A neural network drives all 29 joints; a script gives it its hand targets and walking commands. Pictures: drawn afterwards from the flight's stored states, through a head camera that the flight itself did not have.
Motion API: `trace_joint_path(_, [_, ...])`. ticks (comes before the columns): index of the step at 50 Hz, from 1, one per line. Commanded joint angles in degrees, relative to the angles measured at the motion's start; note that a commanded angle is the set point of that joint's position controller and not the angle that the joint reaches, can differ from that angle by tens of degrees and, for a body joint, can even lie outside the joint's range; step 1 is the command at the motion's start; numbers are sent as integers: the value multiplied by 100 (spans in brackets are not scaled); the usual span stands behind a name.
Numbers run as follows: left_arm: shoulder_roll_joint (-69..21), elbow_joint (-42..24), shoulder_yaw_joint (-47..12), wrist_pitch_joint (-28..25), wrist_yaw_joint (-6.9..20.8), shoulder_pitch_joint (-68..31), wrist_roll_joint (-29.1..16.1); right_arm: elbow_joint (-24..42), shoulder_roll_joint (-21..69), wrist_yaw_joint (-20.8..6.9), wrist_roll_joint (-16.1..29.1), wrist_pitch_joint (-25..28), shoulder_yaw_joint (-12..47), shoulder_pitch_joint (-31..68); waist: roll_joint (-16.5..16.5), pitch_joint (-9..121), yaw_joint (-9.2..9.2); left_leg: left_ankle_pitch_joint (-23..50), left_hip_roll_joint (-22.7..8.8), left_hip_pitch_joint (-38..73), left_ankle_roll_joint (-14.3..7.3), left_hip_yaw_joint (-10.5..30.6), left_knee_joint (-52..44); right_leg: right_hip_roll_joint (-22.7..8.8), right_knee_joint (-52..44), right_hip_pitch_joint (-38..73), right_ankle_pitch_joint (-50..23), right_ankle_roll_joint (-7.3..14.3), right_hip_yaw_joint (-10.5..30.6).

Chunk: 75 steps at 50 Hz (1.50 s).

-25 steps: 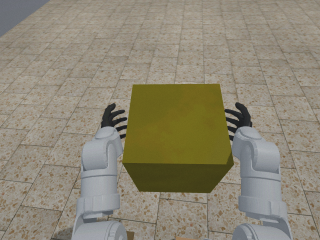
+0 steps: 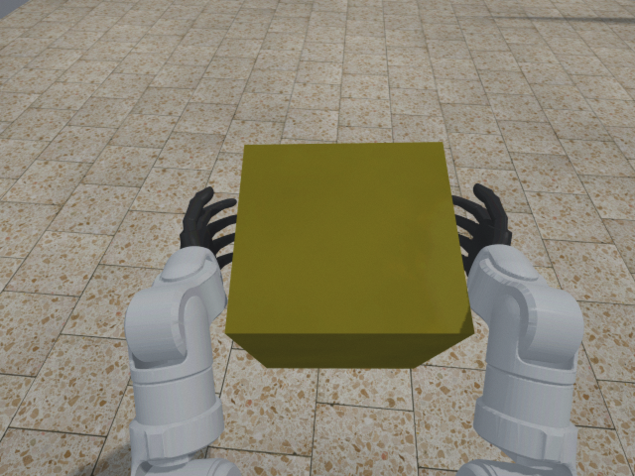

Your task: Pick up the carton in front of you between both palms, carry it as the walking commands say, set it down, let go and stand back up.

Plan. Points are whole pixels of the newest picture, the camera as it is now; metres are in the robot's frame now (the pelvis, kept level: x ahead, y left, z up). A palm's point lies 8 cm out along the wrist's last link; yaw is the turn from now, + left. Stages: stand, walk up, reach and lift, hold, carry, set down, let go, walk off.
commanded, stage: carry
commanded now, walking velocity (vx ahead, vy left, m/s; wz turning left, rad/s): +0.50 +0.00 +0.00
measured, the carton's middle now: (341, 272) +0.36 +0.00 +0.08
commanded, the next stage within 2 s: none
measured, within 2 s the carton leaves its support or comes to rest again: neither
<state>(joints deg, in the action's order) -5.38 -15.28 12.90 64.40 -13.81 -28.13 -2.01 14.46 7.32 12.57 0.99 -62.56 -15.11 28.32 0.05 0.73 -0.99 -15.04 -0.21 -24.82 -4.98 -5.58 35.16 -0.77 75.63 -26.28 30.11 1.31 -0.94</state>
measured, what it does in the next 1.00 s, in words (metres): walks ahead: right foot, then left foot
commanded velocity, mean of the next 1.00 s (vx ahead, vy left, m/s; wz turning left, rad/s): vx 0.50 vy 0.00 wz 0.00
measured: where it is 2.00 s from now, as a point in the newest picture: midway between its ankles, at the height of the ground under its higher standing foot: (322, 234)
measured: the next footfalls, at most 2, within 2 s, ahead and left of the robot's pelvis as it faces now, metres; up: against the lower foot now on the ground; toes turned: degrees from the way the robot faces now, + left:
right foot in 0.34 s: +0.41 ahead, -0.08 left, +0.00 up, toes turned -5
left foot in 0.86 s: +0.73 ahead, +0.10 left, +0.00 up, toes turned +10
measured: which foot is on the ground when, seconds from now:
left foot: down 0.00-0.34, up 0.36-0.84, down 0.86-1.00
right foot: up 0.00-0.32, down 0.34-0.88, up 0.90-1.00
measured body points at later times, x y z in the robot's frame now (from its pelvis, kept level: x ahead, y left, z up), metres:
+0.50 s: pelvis +0.32 -0.03 +0.01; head +0.36 -0.04 +0.46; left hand +0.64 +0.15 +0.07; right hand +0.67 -0.17 +0.07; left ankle +0.23 +0.09 -0.64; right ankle +0.37 -0.08 -0.73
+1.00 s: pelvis +0.65 +0.02 +0.01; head +0.65 +0.03 +0.46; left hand +0.92 +0.16 +0.08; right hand +0.91 -0.14 +0.09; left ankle +0.69 +0.09 -0.73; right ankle +0.54 -0.09 -0.63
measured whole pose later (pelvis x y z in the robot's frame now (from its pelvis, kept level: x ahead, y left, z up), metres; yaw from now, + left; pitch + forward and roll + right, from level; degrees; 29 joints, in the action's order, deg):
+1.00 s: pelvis +0.65 +0.02 +0.01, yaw -2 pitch +4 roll +0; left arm -7.2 -22.9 4.8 63.5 -8.5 -1.7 0.4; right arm 21.5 7.3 10.0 0.1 -62.5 -4.3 2.2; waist 0.9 5.3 -1.4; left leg -9.8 -0.4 -17.8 -4.8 -12.4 23.2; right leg -2.8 65.4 -24.2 19.8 0.7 -3.0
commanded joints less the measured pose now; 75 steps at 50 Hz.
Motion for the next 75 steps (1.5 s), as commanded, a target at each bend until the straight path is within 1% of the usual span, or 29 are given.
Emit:
trace_joint_path(1, [-3736, -610, -3185, -60, 29, -3036, -817, 713, 3315, -119, 1005, -100, 3228, 2962, -531, 2463, -148, 2851, -1792, 3279, -785, 2461, -968, -308, -73, -1926, -539, 78, 111])
trace_joint_path(6, [-3891, -84, -3221, -222, 142, -2515, -424, 175, 3664, -231, 872, 108, 3480, 2451, -738, 2159, -267, 3159, -1354, 3188, -673, 1493, -1364, -285, -1658, -2164, -1502, 0, -229])
trace_joint_path(12, [-4259, 575, -3191, -593, 291, -2461, -163, -414, 4099, -337, 638, 491, 3638, 2474, -782, 1688, -326, 4288, -924, 3036, -348, 581, -1524, 144, -4228, -830, -2888, 184, -886])
trace_joint_path(15, [-4252, 908, -3110, -750, 322, -2251, -80, -650, 4162, -305, 528, 624, 3659, 2417, -893, 2156, 56, 5425, -881, 2982, -8, 161, -345, 443, -4882, 826, -3012, 338, -1069])
trace_joint_path(16, [-4252, 965, -3067, -803, 332, -2188, -56, -703, 4177, -288, 493, 659, 3675, 2404, -610, 2524, 266, 4782, -760, 2470, 131, -40, 576, 373, -5065, 1997, -2979, 329, -1050])
trace_joint_path(17, [-4194, 1003, -2997, -833, 346, -2078, -52, -688, 4156, -260, 457, 684, 3685, 2475, 61, 2911, 351, 2799, -603, 1422, 197, 27, 1728, -580, -4978, 3187, -2547, 384, 152])
trace_joint_path(18, [-4002, 1111, -2960, -862, 312, -2227, -41, -773, 4268, -228, 409, 688, 3662, 2338, 1273, 3285, 115, -801, 251, -466, 351, 256, 3272, -2333, -5093, 4575, -2820, 1332, 2919])
trace_joint_path(19, [-4159, 1270, -3047, -904, 295, -2033, -147, -794, 4164, -192, 384, 692, 3553, 2299, 1397, 3133, 308, -1346, 357, -1258, 290, 675, 4145, -2211, -5582, 4519, -2361, 1602, 3582])
trace_joint_path(22, [-4680, 854, -3255, -1098, 397, -2571, -404, -795, 4566, -189, 403, 874, 3512, 2568, 168, 2513, 190, -621, -266, -1337, 224, 756, 3641, -1727, -5749, 3353, -3207, 1120, 2023])
trace_joint_path(26, [-4714, 666, -3535, -1319, 493, -2629, -535, -997, 4597, -186, 174, 1096, 3500, 2149, 389, 2495, 153, -370, -340, -1131, 410, 513, 2606, -1421, -5870, 3015, -3455, 975, 1111])
trace_joint_path(29, [-4486, 631, -3536, -1346, 477, -2345, -540, -888, 4415, -129, 160, 1141, 3536, 1986, 549, 2275, 208, -61, -350, -1473, 517, 255, 1856, -1327, -5967, 3184, -3935, 1008, 767])
trace_joint_path(38, [-4040, -63, -3493, -814, 419, -766, -483, 133, 4034, -199, 617, 606, 3980, 961, 773, 1445, 282, 1282, -91, -1196, 496, -454, -447, -1039, -5967, 3763, -5841, 591, -85])
trace_joint_path(41, [-4058, -494, -3568, -536, 434, -198, -528, 602, 4013, -260, 742, 315, 4084, 443, 925, 1641, 151, 1319, 246, 242, 333, -890, -1107, -991, -5037, 3595, -7182, 317, -522])
trace_joint_path(42, [-4050, -682, -3623, -447, 448, -75, -547, 705, 4028, -270, 740, 233, 4079, 166, 812, 1997, -1, 1350, 276, 1506, 270, -946, -1333, -891, -4200, 3054, -6839, 143, -771])
trace_joint_path(43, [-4029, -886, -3698, -368, 462, -15, -556, 840, 4024, -284, 718, 157, 4056, -92, 392, 2423, -103, 1065, -455, 2990, 129, -48, -1233, -785, -3084, 1933, -5096, -41, -734])
trace_joint_path(44, [-4070, -1069, -3769, -271, 477, 33, -620, 892, 3974, -272, 670, 104, 4008, -195, -899, 3006, -43, 890, -2231, 4526, -778, 2674, -1302, -193, -1277, 67, -3000, -260, -533])
trace_joint_path(45, [-4079, -1258, -3876, -201, 516, 86, -665, 909, 4123, -286, 703, 74, 4028, -507, -1532, 2668, -54, 1530, -2490, 4457, -1149, 3677, -1910, 369, -261, -1084, -367, -197, -155])
trace_joint_path(48, [-4653, -1566, -4088, -190, 638, 348, -707, 1485, 4661, -503, 877, 36, 4270, -519, -157, 1969, 2, 1914, -2047, 3112, -604, 2016, -2099, -557, -540, -1144, -970, -8, 228])
trace_joint_path(50, [-4879, -1664, -4112, -224, 695, 663, -659, 1730, 4771, -624, 983, 70, 4376, -577, -346, 1840, 35, 1238, -1748, 2504, -298, 1316, -2443, -638, -1315, -772, -1410, -102, 41])
trace_joint_path(53, [-4800, -1816, -4204, -225, 707, 1119, -525, 1946, 4553, -736, 1036, 46, 4483, -960, -675, 1570, 19, 1157, -1518, 2414, -243, 757, -2726, -583, -2256, -886, -1817, -268, -307])
trace_joint_path(57, [-4251, -1997, -4237, -102, 622, 1378, -475, 2037, 3883, -695, 927, -70, 4372, -1349, -719, 1103, 13, 1825, -1294, 2560, -176, 274, -2751, -532, -3384, -1176, -2501, -360, -663])
trace_joint_path(63, [-3561, -2110, -4174, 124, 510, 1501, -561, 2025, 3230, -489, 711, -265, 4146, -1723, -863, 377, -29, 2356, -1306, 2618, -124, -88, -2734, -392, -4416, -934, -3015, -135, -963])
trace_joint_path(67, [-3293, -1960, -3961, 181, 446, 1682, -531, 2047, 3070, -398, 715, -339, 4190, -1541, -921, 954, 140, 4219, -1155, 2572, 182, -628, -1070, 140, -4878, 978, -2611, 55, -1466])
trace_joint_path(68, [-3265, -1906, -3899, 177, 441, 1719, -520, 2054, 3029, -383, 723, -349, 4220, -1504, -525, 1355, 225, 3636, -919, 1919, 354, -727, 97, 98, -4886, 2167, -2165, 46, -1305])
trace_joint_path(69, [-3184, -1894, -3824, 177, 448, 1656, -501, 2132, 3072, -371, 751, -370, 4287, -1457, 551, 1995, 271, 2048, -551, 326, 600, -516, 1902, -1448, -5144, 3647, -1030, 606, 986])
trace_joint_path(70, [-3348, -1825, -3865, 159, 493, 1749, -571, 2276, 3136, -394, 762, -373, 4352, -1530, 1795, 2201, 241, -960, 217, -897, 734, -182, 3350, -2427, -6158, 4140, -1080, 1163, 3134])
trace_joint_path(71, [-3587, -1816, -3904, 123, 556, 1792, -621, 2198, 3371, -435, 841, -358, 4468, -1468, 1523, 2009, 202, -1085, -99, -1186, 530, 556, 4056, -2389, -6299, 3754, -1853, 1151, 3008])
trace_joint_path(73, [-4187, -1829, -4055, -24, 708, 1549, -673, 2043, 3941, -564, 842, -238, 4531, -1375, 589, 1948, 161, -538, -641, -1051, 331, 678, 3900, -2064, -6195, 2913, -2471, 864, 1786])
trace_joint_path(75, [-4522, -1789, -4226, -160, 855, 1371, -704, 1830, 4368, -671, 723, -100, 4550, -1451, 335, 1724, 107, -89, -800, -600, 366, 560, 3103, -1827, -6431, 2058, -2658, 588, 811])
